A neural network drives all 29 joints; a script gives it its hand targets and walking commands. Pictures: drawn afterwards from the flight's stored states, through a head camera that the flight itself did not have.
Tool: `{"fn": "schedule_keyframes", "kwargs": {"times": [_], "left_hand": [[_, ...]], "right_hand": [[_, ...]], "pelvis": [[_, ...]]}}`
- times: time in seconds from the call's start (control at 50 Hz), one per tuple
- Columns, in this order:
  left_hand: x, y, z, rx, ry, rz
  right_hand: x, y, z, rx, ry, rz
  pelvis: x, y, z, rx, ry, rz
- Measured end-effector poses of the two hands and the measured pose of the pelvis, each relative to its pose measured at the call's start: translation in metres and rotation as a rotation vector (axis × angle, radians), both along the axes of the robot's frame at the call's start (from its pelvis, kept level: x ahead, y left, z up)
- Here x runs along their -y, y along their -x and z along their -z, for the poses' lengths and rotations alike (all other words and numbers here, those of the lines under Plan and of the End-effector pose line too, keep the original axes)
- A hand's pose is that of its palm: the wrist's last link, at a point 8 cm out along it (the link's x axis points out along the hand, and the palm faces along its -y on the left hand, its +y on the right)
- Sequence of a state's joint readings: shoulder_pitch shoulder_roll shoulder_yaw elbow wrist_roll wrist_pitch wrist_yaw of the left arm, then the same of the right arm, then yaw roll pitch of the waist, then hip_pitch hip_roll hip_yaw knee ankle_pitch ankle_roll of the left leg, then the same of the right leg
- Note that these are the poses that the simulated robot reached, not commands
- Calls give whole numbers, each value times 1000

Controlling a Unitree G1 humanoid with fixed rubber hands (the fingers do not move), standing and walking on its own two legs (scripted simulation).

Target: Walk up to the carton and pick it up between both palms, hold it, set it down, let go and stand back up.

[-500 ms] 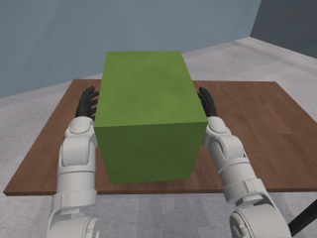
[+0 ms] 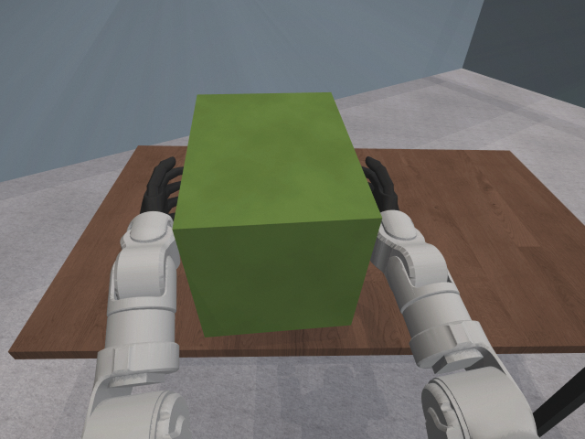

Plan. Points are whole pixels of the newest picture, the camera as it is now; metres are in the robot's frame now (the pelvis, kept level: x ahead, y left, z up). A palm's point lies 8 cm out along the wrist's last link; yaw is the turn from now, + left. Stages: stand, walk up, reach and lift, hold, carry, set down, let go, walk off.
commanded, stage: hold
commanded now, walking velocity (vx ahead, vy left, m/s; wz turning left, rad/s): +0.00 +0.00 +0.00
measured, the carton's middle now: (272, 206) +0.41 +0.01 +0.16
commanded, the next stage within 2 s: set down in 1.40 s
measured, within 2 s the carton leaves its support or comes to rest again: neither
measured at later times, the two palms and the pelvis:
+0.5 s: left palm (161, 217) +0.37 +0.15 +0.18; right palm (382, 215) +0.36 -0.14 +0.17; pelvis +0.01 +0.00 +0.00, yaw +0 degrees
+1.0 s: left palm (159, 216) +0.36 +0.16 +0.18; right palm (384, 215) +0.36 -0.14 +0.17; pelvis +0.00 +0.00 +0.00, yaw +0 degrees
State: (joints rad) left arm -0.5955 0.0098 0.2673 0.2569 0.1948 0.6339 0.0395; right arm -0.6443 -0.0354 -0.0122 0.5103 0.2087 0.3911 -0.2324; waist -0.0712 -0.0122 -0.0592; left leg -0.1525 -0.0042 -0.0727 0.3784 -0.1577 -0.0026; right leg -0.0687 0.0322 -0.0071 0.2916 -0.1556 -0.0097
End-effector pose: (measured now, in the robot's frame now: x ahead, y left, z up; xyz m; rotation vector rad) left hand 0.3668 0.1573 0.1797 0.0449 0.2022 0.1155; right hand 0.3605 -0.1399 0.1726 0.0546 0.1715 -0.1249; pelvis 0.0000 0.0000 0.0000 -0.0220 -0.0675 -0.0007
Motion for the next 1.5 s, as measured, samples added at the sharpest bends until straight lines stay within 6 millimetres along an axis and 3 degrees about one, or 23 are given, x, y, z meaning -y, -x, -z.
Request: {"fn": "schedule_keyframes", "kwargs": {"times": [0.46, 1.5], "left_hand": [[3, -3, 3, 0, 1, 6], [4, -3, 2, 9, -2, 14]], "right_hand": [[3, -1, 3, 1, -8, 8], [4, 1, 2, 12, -10, 18]], "pelvis": [[-2, -9, 0, 10, 1, 3], [-2, -5, 0, 3, -1, 5]]}}
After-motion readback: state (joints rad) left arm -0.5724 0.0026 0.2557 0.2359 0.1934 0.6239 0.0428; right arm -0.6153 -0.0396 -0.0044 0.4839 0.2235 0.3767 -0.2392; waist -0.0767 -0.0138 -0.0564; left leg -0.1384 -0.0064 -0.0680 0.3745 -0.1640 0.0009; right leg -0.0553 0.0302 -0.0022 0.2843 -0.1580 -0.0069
